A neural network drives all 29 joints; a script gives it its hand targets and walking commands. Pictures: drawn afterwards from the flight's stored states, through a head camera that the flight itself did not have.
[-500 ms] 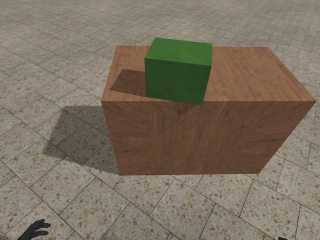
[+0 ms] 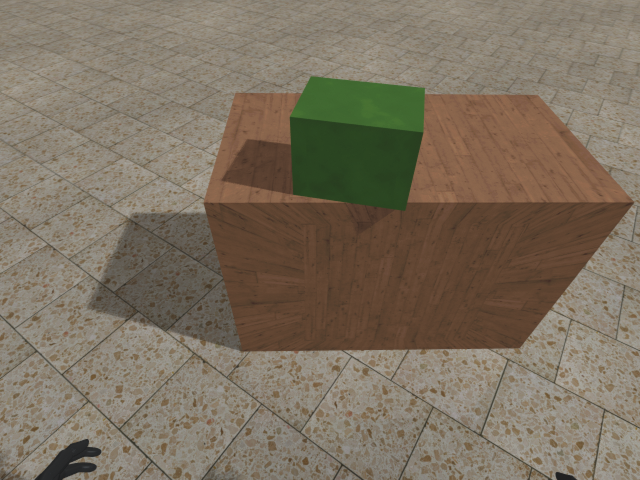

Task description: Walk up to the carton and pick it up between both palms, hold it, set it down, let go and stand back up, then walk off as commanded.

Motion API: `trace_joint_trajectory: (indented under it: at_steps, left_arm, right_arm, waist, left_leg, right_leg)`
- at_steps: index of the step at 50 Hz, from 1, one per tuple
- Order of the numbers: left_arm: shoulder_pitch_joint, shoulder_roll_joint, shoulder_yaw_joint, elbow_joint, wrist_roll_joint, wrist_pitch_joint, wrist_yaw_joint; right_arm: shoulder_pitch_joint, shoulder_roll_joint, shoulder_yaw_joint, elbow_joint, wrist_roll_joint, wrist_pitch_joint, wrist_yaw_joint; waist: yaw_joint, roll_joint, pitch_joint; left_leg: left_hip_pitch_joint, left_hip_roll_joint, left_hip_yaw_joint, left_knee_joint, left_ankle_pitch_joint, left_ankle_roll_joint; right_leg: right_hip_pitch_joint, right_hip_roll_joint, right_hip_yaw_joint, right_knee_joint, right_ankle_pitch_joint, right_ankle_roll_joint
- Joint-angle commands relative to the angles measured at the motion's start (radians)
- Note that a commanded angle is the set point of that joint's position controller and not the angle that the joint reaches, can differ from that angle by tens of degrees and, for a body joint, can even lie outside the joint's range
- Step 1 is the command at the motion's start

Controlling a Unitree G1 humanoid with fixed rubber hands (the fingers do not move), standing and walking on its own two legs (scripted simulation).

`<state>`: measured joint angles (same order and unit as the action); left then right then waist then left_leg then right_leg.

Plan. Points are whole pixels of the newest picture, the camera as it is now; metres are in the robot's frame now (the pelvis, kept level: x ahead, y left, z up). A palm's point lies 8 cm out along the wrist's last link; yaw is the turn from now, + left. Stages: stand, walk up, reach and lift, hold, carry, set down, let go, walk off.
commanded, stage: walk up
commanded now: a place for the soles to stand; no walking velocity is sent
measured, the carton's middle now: (357, 142) +0.79 -0.10 +0.01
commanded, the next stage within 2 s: none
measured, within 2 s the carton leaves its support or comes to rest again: neither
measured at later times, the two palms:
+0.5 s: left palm out of the picture +0.13 +0.33 -0.05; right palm out of the picture +0.10 -0.32 -0.07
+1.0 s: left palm out of the picture +0.13 +0.32 -0.05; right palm out of the picture +0.10 -0.33 -0.08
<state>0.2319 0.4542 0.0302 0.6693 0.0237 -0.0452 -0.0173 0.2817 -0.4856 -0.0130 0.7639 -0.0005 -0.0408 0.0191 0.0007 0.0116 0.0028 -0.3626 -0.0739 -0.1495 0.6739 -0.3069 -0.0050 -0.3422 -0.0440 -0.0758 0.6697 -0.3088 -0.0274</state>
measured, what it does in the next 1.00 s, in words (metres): stands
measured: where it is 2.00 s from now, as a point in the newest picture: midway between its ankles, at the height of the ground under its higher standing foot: outside the picture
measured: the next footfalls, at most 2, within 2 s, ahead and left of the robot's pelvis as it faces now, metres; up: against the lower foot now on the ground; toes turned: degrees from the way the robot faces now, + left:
none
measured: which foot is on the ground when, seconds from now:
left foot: down 0.00-1.00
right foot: down 0.00-1.00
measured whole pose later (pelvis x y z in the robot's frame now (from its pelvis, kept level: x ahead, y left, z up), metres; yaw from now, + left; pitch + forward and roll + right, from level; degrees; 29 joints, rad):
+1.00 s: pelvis +0.00 +0.00 +0.00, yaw +0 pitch -1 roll +0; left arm 0.23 0.45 0.03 0.67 0.02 -0.04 -0.02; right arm 0.28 -0.49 -0.01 0.76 0.00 -0.04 0.02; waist 0.00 0.02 -0.01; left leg -0.35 -0.07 -0.15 0.64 -0.28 -0.01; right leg -0.34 -0.05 -0.08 0.66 -0.32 -0.02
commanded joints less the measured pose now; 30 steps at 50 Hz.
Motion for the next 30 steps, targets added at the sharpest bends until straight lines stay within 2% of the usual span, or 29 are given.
trace_joint_trajectory:
  at_steps: [1, 2, 3, 4, 5, 6, 7, 8, 9, 10, 11, 12, 13, 14, 15, 16, 17, 18, 19, 20, 21, 23, 24, 25, 26, 27, 28, 29, 30]
  left_arm:
    - [-0.056, 0.247, 0.094, 0.006, 0.002, -0.014, 0.014]
    - [-0.063, 0.23, 0.087, -0.003, -0.001, -0.006, 0.014]
    - [-0.054, 0.214, 0.083, -0.007, -0.008, 0.001, 0.013]
    - [-0.034, 0.161, 0.074, -0.011, -0.013, 0.002, 0.015]
    - [-0.041, 0.161, 0.068, -0.002, -0.022, 0.006, 0.019]
    - [-0.031, 0.159, 0.071, 0.001, -0.015, 0.007, 0.019]
    - [-0.01, 0.157, 0.075, 0.007, -0.02, 0.003, 0.021]
    - [-0.001, 0.164, 0.071, 0.02, -0.015, -0.003, 0.023]
    - [-0.002, 0.169, 0.077, 0.026, -0.011, -0.013, 0.022]
    - [0.017, 0.189, 0.079, 0.025, -0.005, -0.023, 0.021]
    - [0.026, 0.207, 0.08, 0.036, -0.003, -0.027, 0.019]
    - [0.003, 0.234, 0.086, 0.035, -0.004, -0.025, 0.018]
    - [-0.016, 0.248, 0.09, 0.028, -0.005, -0.022, 0.017]
    - [-0.046, 0.246, 0.094, 0.026, -0.006, -0.019, 0.017]
    - [-0.065, 0.242, 0.092, 0.016, -0.004, -0.015, 0.017]
    - [-0.071, 0.238, 0.084, 0.003, -0.001, -0.01, 0.017]
    - [-0.055, 0.222, 0.087, 0.009, -0.001, -0.009, 0.017]
    - [-0.048, 0.192, 0.077, 0.007, -0.006, -0.005, 0.015]
    - [-0.045, 0.18, 0.074, -0.001, -0.008, 0.001, 0.017]
    - [-0.045, 0.168, 0.072, 0.002, -0.012, 0.0, 0.017]
    - [-0.025, 0.159, 0.075, 0.011, -0.016, 0.004, 0.016]
    - [-0.011, 0.162, 0.078, 0.023, -0.013, -0.012, 0.018]
    - [-0.009, 0.178, 0.079, 0.019, -0.009, -0.02, 0.019]
    - [0.021, 0.195, 0.081, 0.028, -0.008, -0.022, 0.019]
    - [0.012, 0.227, 0.093, 0.041, -0.003, -0.023, 0.017]
    - [0.001, 0.243, 0.092, 0.028, 0.002, -0.023, 0.018]
    - [-0.022, 0.259, 0.094, 0.029, -0.001, -0.022, 0.02]
    - [-0.044, 0.254, 0.095, 0.016, 0.002, -0.019, 0.018]
    - [-0.052, 0.236, 0.09, 0.007, 0.0, -0.014, 0.018]
  right_arm:
    - [0.061, -0.13, -0.058, -0.02, -0.029, -0.003, -0.001]
    - [0.074, -0.131, -0.055, -0.029, -0.034, -0.01, -0.001]
    - [0.049, -0.162, -0.061, -0.045, -0.041, -0.013, -0.005]
    - [0.017, -0.189, -0.07, -0.057, -0.044, -0.014, -0.005]
    - [-0.009, -0.216, -0.077, -0.065, -0.04, -0.01, -0.004]
    - [0.001, -0.197, -0.07, -0.071, -0.039, -0.007, -0.006]
    - [-0.024, -0.195, -0.058, -0.08, -0.037, -0.007, -0.008]
    - [-0.039, -0.168, -0.057, -0.078, -0.033, -0.004, -0.009]
    - [-0.048, -0.145, -0.047, -0.076, -0.025, -0.006, -0.011]
    - [-0.044, -0.136, -0.04, -0.078, -0.021, -0.003, -0.008]
    - [-0.041, -0.115, -0.04, -0.073, -0.02, -0.005, -0.008]
    - [-0.027, -0.107, -0.04, -0.069, -0.02, 0.001, -0.002]
    - [-0.005, -0.122, -0.045, -0.061, -0.022, 0.005, -0.004]
    - [0.021, -0.125, -0.052, -0.044, -0.023, 0.005, -0.003]
    - [0.05, -0.122, -0.047, -0.029, -0.027, 0.008, 0.001]
    - [0.058, -0.127, -0.05, -0.038, -0.029, 0.002, 0.0]
    - [0.059, -0.133, -0.059, -0.036, -0.032, -0.004, 0.001]
    - [0.041, -0.151, -0.062, -0.043, -0.042, -0.005, -0.002]
    - [0.002, -0.18, -0.065, -0.058, -0.045, -0.007, 0.001]
    - [-0.006, -0.196, -0.065, -0.067, -0.042, -0.005, 0.003]
    - [-0.029, -0.192, -0.059, -0.07, -0.041, -0.004, 0.003]
    - [-0.052, -0.157, -0.046, -0.079, -0.027, -0.004, -0.004]
    - [-0.038, -0.137, -0.041, -0.082, -0.026, -0.002, -0.001]
    - [-0.05, -0.133, -0.046, -0.077, -0.029, 0.002, -0.001]
    - [-0.029, -0.118, -0.038, -0.073, -0.024, 0.006, 0.002]
    - [-0.002, -0.101, -0.04, -0.063, -0.021, 0.008, 0.002]
    - [0.002, -0.118, -0.048, -0.047, -0.023, 0.01, 0.001]
    - [0.031, -0.123, -0.047, -0.047, -0.031, 0.006, -0.001]
    - [0.052, -0.129, -0.047, -0.04, -0.031, 0.003, 0.001]
  waist:
    - [-0.021, -0.062, -0.056]
    - [-0.026, -0.036, -0.037]
    - [-0.005, 0.006, -0.041]
    - [0.013, 0.15, -0.07]
    - [0.014, 0.163, -0.031]
    - [0.016, 0.104, -0.031]
    - [0.026, 0.137, -0.026]
    - [0.027, 0.126, -0.05]
    - [0.034, 0.114, -0.05]
    - [0.037, 0.044, -0.052]
    - [0.028, 0.016, -0.082]
    - [0.009, -0.04, -0.072]
    - [0.001, -0.093, -0.069]
    - [-0.015, -0.096, -0.054]
    - [-0.017, -0.11, -0.038]
    - [-0.03, -0.106, -0.035]
    - [-0.027, -0.021, -0.063]
    - [-0.008, 0.024, -0.036]
    - [0.001, 0.109, -0.03]
    - [0.011, 0.14, 0.005]
    - [0.022, 0.134, 0.003]
    - [0.03, 0.104, -0.026]
    - [0.031, 0.067, -0.071]
    - [0.041, 0.04, -0.077]
    - [0.029, 0.007, -0.058]
    - [0.019, -0.072, -0.058]
    - [0.006, -0.089, -0.05]
    - [-0.012, -0.073, -0.025]
    - [-0.015, -0.076, -0.064]
  left_leg:
    - [-0.005, 0.045, 0.058, -0.024, -0.044, 0.054]
    - [0.022, 0.047, 0.034, -0.104, 0.011, 0.059]
    - [0.025, 0.098, -0.083, -0.152, 0.136, 0.076]
    - [0.018, 0.177, -0.283, -0.236, 0.136, 0.125]
    - [-0.002, 0.204, -0.39, -0.27, 0.137, 0.175]
    - [0.0, 0.216, -0.416, -0.278, 0.098, 0.182]
    - [0.003, 0.208, -0.398, -0.265, 0.167, 0.175]
    - [-0.019, 0.184, -0.339, -0.254, 0.192, 0.142]
    - [-0.084, 0.146, -0.241, -0.212, 0.242, 0.107]
    - [-0.113, 0.112, -0.182, -0.16, 0.246, 0.086]
    - [-0.116, 0.076, -0.107, -0.111, 0.191, 0.061]
    - [-0.091, 0.03, -0.021, -0.038, 0.085, 0.043]
    - [-0.061, 0.02, 0.035, 0.024, -0.058, 0.04]
    - [-0.055, 0.042, 0.053, 0.016, -0.107, 0.044]
    - [-0.035, 0.039, 0.058, -0.013, -0.107, 0.05]
    - [0.011, 0.048, 0.05, -0.058, -0.03, 0.057]
    - [0.035, 0.059, 0.003, -0.096, 0.079, 0.065]
    - [0.009, 0.09, -0.09, -0.143, 0.096, 0.085]
    - [-0.025, 0.149, -0.237, -0.233, 0.009, 0.114]
    - [-0.069, 0.198, -0.362, -0.312, -0.025, 0.142]
    - [-0.075, 0.192, -0.367, -0.308, -0.004, 0.16]
    - [-0.105, 0.158, -0.29, -0.247, 0.135, 0.127]
    - [-0.091, 0.129, -0.211, -0.205, 0.168, 0.102]
    - [-0.111, 0.098, -0.149, -0.151, 0.161, 0.08]
    - [-0.14, 0.068, -0.097, -0.105, 0.129, 0.061]
    - [-0.122, 0.035, -0.027, -0.033, 0.071, 0.049]
    - [-0.078, 0.028, 0.034, 0.024, -0.034, 0.041]
    - [-0.062, 0.047, 0.052, -0.032, -0.063, 0.04]
    - [-0.021, 0.039, 0.036, -0.071, -0.03, 0.051]
  right_leg:
    - [0.124, -0.238, 0.189, -0.195, -0.025, -0.132]
    - [0.103, -0.212, 0.139, -0.129, 0.025, -0.106]
    - [0.058, -0.14, 0.07, -0.07, -0.028, -0.066]
    - [0.034, -0.055, 0.034, 0.041, -0.14, -0.026]
    - [-0.003, 0.013, 0.046, 0.06, -0.231, -0.008]
    - [0.013, 0.026, 0.063, 0.02, -0.251, -0.008]
    - [0.039, 0.021, 0.082, -0.027, -0.177, -0.012]
    - [0.122, 0.007, 0.068, -0.07, -0.132, -0.016]
    - [0.201, -0.03, 0.101, -0.122, -0.052, -0.029]
    - [0.245, -0.084, 0.14, -0.161, -0.008, -0.054]
    - [0.26, -0.152, 0.194, -0.208, -0.014, -0.079]
    - [0.226, -0.224, 0.246, -0.26, -0.047, -0.119]
    - [0.172, -0.287, 0.288, -0.274, -0.034, -0.166]
    - [0.169, -0.29, 0.266, -0.257, -0.022, -0.168]
    - [0.144, -0.26, 0.221, -0.236, -0.054, -0.157]
    - [0.097, -0.233, 0.186, -0.184, -0.004, -0.134]
    - [0.093, -0.206, 0.152, -0.162, -0.021, -0.097]
    - [0.056, -0.136, 0.089, -0.109, -0.075, -0.063]
    - [0.029, -0.057, 0.031, -0.044, -0.229, -0.025]
    - [0.027, -0.002, 0.029, 0.019, -0.257, -0.006]
    - [0.06, 0.019, 0.05, -0.006, -0.23, -0.004]
    - [0.173, -0.017, 0.081, -0.107, -0.114, -0.032]
    - [0.236, -0.06, 0.094, -0.124, -0.065, -0.048]
    - [0.249, -0.098, 0.138, -0.164, -0.082, -0.059]
    - [0.247, -0.159, 0.202, -0.218, -0.127, -0.081]
    - [0.23, -0.225, 0.265, -0.281, -0.197, -0.12]
    - [0.181, -0.276, 0.279, -0.279, -0.14, -0.16]
    - [0.158, -0.256, 0.229, -0.228, -0.067, -0.156]
    - [0.143, -0.22, 0.177, -0.185, -0.053, -0.13]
